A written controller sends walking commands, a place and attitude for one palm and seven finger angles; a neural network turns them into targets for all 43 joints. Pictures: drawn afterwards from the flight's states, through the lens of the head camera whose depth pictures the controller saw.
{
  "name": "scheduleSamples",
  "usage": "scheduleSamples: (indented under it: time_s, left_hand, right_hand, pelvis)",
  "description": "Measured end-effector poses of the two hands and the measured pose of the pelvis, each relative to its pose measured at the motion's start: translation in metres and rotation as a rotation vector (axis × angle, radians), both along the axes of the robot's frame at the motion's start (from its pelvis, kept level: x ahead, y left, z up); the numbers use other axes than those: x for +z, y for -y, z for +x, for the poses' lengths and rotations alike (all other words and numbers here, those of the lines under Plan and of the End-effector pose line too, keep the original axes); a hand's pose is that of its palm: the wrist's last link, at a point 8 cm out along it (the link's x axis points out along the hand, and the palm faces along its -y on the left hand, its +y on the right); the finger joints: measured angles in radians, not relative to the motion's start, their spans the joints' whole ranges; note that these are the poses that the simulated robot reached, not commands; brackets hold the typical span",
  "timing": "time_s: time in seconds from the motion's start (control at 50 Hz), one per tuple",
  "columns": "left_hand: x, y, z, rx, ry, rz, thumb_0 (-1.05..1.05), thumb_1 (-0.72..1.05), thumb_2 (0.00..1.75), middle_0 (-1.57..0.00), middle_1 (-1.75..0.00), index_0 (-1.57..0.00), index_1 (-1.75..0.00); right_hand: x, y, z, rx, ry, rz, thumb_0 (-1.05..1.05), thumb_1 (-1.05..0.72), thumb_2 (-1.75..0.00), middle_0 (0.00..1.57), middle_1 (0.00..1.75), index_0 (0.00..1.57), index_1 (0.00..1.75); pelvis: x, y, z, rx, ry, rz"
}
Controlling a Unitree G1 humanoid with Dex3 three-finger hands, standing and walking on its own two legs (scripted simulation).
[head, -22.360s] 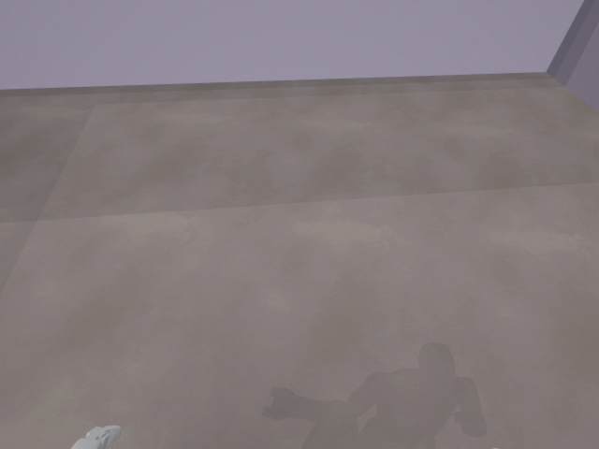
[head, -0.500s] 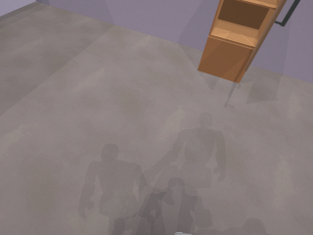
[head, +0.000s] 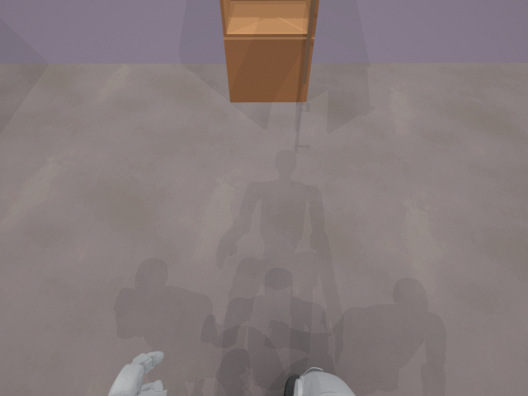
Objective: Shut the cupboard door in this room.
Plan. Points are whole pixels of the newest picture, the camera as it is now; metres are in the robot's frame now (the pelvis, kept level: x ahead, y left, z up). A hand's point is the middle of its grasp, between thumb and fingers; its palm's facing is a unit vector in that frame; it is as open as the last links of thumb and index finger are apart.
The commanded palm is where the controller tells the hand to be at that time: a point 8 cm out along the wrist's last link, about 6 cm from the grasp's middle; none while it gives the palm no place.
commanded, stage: turn or walk to find it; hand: left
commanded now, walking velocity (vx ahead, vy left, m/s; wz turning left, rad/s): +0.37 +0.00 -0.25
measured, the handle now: out of the picture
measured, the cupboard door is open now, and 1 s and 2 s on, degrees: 81 81 81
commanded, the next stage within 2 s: stand and wait in 1.22 s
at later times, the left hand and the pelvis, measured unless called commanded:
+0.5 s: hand (189, 387) +0.16 +0.13 -0.14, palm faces +0.02 -0.98 -0.21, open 7.3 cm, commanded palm none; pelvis +0.21 -0.04 +0.02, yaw -5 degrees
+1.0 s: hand (189, 204) +0.53 +0.17 -0.14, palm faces -0.06 -0.98 -0.16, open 7.3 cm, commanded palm none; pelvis +0.44 +0.00 +0.03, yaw -7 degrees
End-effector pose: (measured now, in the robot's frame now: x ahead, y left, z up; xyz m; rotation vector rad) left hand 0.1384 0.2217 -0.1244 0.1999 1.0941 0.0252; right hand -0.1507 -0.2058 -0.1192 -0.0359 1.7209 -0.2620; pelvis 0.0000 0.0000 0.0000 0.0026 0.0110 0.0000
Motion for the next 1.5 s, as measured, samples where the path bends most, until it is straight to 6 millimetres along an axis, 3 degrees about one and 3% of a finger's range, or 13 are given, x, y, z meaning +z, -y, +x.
scheduleSamples:
  time_s: [0.08, 0.16, 0.3, 0.56, 0.68, 0.76, 0.88, 0.98, 1.12, 1.26, 1.36, 1.44, 1.5]
  left_hand:
    - [0.004, 0.027, 0.043, -0.003, 0.064, 0.01, 0.0, 0.91, 0.9, -0.2, -0.3, -0.2, -0.3]
    - [0.017, 0.038, 0.043, 0.019, -0.006, 0.028, 0.0, 0.91, 0.9, -0.2, -0.3, -0.2, -0.3]
    - [0.036, 0.022, 0.044, 0.078, -0.092, 0.12, -0.03, 0.94, 0.9, -0.21, -0.3, -0.21, -0.3]
    - [0.013, 0.056, 0.01, 0.195, -0.463, 0.015, 0.0, 0.91, 0.9, -0.2, -0.3, -0.2, -0.3]
    - [0.002, 0.053, 0.029, 0.22, -0.635, -0.038, 0.0, 0.91, 0.9, -0.21, -0.3, -0.21, -0.3]
    - [-0.005, 0.031, 0.094, 0.175, -0.595, -0.034, 0.0, 0.91, 0.9, -0.21, -0.3, -0.21, -0.3]
    - [-0.006, -0.001, 0.252, 0.086, -0.315, -0.003, 0.0, 0.91, 0.9, -0.2, -0.3, -0.2, -0.3]
    - [0.006, -0.004, 0.367, 0.047, -0.125, -0.003, 0.0, 0.91, 0.9, -0.2, -0.3, -0.2, -0.3]
    - [0.015, 0.021, 0.481, -0.047, -0.049, -0.007, 0.0, 0.91, 0.9, -0.2, -0.3, -0.2, -0.3]
    - [0.009, 0.081, 0.585, -0.166, -0.014, -0.028, 0.0, 0.91, 0.9, -0.2, -0.3, -0.2, -0.3]
    - [0.003, 0.121, 0.634, -0.166, 0.051, -0.041, 0.0, 0.91, 0.9, -0.2, -0.3, -0.2, -0.3]
    - [0.01, 0.122, 0.623, -0.081, 0.006, -0.025, -0.01, 0.91, 0.9, -0.2, -0.3, -0.21, -0.3]
    - [0.023, 0.103, 0.625, 0.003, 0.022, 0.036, -0.06, 0.95, 0.9, -0.21, -0.3, -0.21, -0.3]
  right_hand:
    - [-0.01, 0.024, 0.048, -0.029, 0.019, 0.015, 0.01, -0.9, -0.9, 0.2, 0.3, 0.2, 0.3]
    - [-0.01, 0.054, 0.145, 0.011, 0.213, -0.011, 0.01, -0.9, -0.9, 0.2, 0.3, 0.2, 0.3]
    - [-0.002, 0.08, 0.298, 0.075, 0.498, -0.028, 0.0, -0.91, -0.9, 0.2, 0.3, 0.2, 0.3]
    - [0.003, 0.062, 0.477, 0.182, 0.549, -0.007, 0.01, -0.91, -0.9, 0.2, 0.3, 0.2, 0.3]
    - [-0.005, 0.036, 0.566, 0.222, 0.599, -0.024, 0.01, -0.9, -0.9, 0.2, 0.3, 0.2, 0.3]
    - [-0.002, 0.026, 0.582, 0.164, 0.613, -0.052, 0.0, -0.9, -0.9, 0.2, 0.3, 0.2, 0.3]
    - [0.011, 0.032, 0.556, 0.062, 0.483, -0.125, -0.02, -0.95, -0.9, 0.2, 0.3, 0.2, 0.3]
    - [0.015, 0.024, 0.532, 0.012, 0.34, -0.109, -0.01, -0.94, -0.9, 0.2, 0.3, 0.2, 0.3]
    - [0.017, -0.003, 0.52, -0.1, 0.197, -0.049, 0.0, -0.92, -0.9, 0.2, 0.3, 0.2, 0.3]
    - [0.014, -0.018, 0.528, -0.204, 0.04, 0.033, 0.0, -0.91, -0.9, 0.2, 0.3, 0.2, 0.3]
    - [0.004, 0.004, 0.565, -0.221, -0.031, 0.075, 0.01, -0.9, -0.9, 0.2, 0.3, 0.2, 0.3]
    - [-0.004, 0.047, 0.638, -0.144, 0.073, 0.046, 0.01, -0.9, -0.9, 0.2, 0.3, 0.2, 0.3]
    - [-0.01, 0.078, 0.704, -0.068, 0.201, 0.013, 0.01, -0.9, -0.9, 0.2, 0.3, 0.2, 0.3]
  pelvis:
    - [-0.001, 0.024, 0.033, -0.021, 0.027, 0.019]
    - [0.016, 0.037, 0.064, -0.046, 0.036, 0.032]
    - [0.029, 0.048, 0.12, -0.075, 0.024, 0.024]
    - [0.02, 0.038, 0.238, -0.096, 0.001, -0.014]
    - [0.003, 0.018, 0.308, -0.093, 0.007, -0.021]
    - [0.005, 0.004, 0.346, -0.122, 0.034, -0.017]
    - [0.021, -0.006, 0.394, -0.125, 0.044, -0.019]
    - [0.027, -0.004, 0.434, -0.124, 0.032, -0.017]
    - [0.028, 0.011, 0.491, -0.139, 0.013, -0.019]
    - [0.017, 0.041, 0.554, -0.158, -0.005, -0.012]
    - [0.007, 0.071, 0.601, -0.15, 0.01, -0.007]
    - [0.016, 0.082, 0.624, -0.132, 0.034, 0.004]
    - [0.023, 0.085, 0.636, -0.121, 0.033, 0.005]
